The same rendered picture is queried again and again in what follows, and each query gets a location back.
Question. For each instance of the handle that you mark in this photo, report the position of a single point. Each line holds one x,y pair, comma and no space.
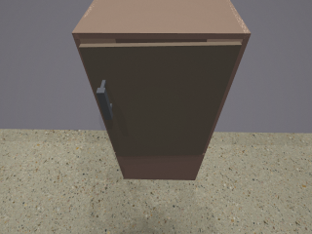
103,99

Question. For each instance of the cupboard door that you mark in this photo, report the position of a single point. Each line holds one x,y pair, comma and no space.
165,96

